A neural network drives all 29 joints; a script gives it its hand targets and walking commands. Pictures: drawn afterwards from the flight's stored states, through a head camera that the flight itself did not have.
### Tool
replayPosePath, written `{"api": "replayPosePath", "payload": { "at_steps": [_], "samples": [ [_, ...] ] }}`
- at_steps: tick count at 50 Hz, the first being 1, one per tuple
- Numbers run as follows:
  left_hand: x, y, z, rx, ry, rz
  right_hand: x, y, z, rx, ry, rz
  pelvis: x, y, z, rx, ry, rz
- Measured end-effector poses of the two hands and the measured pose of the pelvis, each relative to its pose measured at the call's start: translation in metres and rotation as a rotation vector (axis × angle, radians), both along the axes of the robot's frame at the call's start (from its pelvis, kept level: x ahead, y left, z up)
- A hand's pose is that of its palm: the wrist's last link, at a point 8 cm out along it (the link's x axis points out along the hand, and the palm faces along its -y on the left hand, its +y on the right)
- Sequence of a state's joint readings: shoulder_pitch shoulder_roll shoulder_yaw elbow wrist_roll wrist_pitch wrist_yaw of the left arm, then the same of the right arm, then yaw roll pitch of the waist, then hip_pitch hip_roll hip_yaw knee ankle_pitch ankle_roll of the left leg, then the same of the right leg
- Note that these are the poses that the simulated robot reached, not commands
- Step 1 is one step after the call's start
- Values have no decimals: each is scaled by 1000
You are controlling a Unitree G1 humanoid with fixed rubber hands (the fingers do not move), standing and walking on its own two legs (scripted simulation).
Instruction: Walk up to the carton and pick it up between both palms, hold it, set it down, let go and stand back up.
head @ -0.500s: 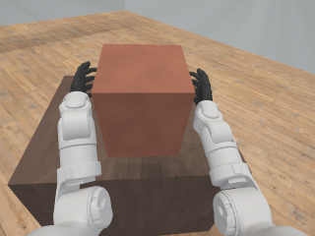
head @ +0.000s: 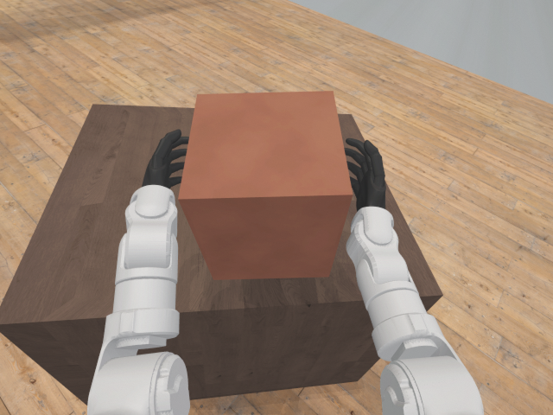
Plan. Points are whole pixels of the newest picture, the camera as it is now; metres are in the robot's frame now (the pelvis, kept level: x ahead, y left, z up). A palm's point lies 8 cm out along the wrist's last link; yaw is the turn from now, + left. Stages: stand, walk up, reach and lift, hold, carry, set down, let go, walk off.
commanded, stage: set down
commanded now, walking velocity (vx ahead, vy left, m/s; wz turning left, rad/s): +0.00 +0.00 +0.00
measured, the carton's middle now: (268, 193) +0.42 -0.03 +0.08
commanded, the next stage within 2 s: none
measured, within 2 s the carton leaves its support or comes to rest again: neither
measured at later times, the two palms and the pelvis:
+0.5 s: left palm (145, 181) +0.40 +0.16 +0.13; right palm (351, 193) +0.36 -0.14 +0.14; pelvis +0.00 +0.01 +0.00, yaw +0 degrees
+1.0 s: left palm (161, 170) +0.43 +0.14 +0.12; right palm (354, 187) +0.38 -0.15 +0.14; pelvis +0.01 +0.03 +0.00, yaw -3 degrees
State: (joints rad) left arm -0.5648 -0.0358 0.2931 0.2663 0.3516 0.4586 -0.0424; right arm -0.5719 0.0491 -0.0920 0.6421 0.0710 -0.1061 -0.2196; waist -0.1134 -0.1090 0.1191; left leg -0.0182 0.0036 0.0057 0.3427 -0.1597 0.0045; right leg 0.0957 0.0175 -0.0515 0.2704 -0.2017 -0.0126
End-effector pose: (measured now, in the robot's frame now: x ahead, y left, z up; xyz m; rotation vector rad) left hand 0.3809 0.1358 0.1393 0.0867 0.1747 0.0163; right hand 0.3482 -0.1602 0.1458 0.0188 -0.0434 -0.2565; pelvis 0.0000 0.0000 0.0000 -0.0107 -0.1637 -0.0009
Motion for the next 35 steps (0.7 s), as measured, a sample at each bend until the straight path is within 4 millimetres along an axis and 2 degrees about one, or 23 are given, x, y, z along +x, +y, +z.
{"api": "replayPosePath", "payload": {
  "at_steps": [5, 8, 12, 20, 25, 35],
  "samples": [
    [10, -4, 18, -4, -43, -13, 5, -3, 16, 6, -45, -16, 1, 3, 0, 0, 10, -10],
    [13, 0, 21, -2, -25, -12, 9, 1, 22, -2, -27, -11, 2, 5, 1, 4, -2, -15],
    [13, 11, 13, 5, 16, -4, 13, 11, 20, -24, 11, 2, 3, 6, 1, 8, -16, -15],
    [10, 27, -8, -12, 42, 8, 13, 27, 3, -37, 36, 9, 0, 10, 1, -1, 20, 3],
    [15, 22, -7, -10, 36, -11, 11, 23, -2, -25, 34, -18, -4, 13, 2, -6, 53, 4],
    [28, -4, -6, -2, 76, -84, 5, 0, -3, 0, 77, -88, -7, 22, 2, -3, 54, -28]
  ]
}}
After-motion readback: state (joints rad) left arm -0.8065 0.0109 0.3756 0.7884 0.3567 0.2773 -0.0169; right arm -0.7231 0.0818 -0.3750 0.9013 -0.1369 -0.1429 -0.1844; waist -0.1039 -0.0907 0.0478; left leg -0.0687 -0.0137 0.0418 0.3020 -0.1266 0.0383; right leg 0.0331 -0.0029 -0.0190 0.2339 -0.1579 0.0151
